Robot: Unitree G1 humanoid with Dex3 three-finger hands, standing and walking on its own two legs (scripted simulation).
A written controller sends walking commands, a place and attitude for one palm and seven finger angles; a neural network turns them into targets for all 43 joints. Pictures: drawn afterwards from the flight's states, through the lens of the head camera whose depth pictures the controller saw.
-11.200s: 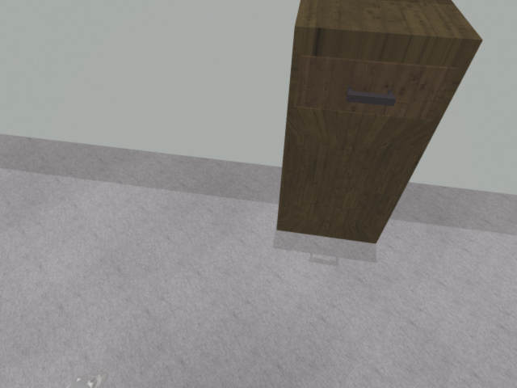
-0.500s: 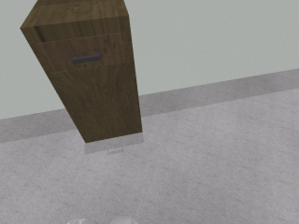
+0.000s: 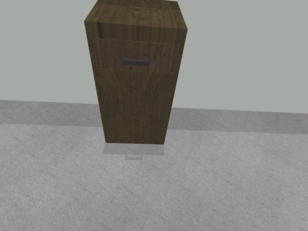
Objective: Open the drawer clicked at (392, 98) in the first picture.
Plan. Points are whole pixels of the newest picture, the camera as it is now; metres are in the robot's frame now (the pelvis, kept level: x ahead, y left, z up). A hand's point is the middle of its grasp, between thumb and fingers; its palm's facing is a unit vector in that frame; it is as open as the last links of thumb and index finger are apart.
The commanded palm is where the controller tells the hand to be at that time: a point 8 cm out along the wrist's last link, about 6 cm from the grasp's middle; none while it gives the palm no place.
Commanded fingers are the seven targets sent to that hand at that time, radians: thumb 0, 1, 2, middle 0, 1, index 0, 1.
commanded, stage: take the last steps up to it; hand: left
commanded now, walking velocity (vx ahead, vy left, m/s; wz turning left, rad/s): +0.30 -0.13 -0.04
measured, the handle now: (136, 60) +0.89 +0.15 -0.01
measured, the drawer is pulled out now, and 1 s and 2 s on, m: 0.00 0.00 0.00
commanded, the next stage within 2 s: come to a stop and stand still in 1.08 s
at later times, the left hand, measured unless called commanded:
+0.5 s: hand out of the picture +0.14 +0.07 -0.17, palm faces +0.06 -0.97 -0.23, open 7.2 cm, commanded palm none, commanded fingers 0.00 0.90 0.90 -0.20 -0.30 -0.20 -0.30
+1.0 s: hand out of the picture +0.12 +0.03 -0.19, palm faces +0.21 -0.97 -0.09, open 7.4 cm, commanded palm none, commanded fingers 0.00 0.90 0.90 -0.20 -0.30 -0.20 -0.30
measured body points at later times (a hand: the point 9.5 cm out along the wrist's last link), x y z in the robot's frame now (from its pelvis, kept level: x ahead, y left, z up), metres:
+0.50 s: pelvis +0.10 -0.12 -0.01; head +0.09 -0.14 +0.44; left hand +0.14 +0.12 -0.15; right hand +0.05 -0.35 -0.18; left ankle +0.08 +0.03 -0.66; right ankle +0.12 -0.19 -0.75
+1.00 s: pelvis +0.26 -0.08 -0.02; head +0.28 -0.07 +0.42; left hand +0.11 +0.08 -0.18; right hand +0.40 -0.27 -0.16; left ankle +0.31 +0.01 -0.75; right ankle +0.14 -0.19 -0.71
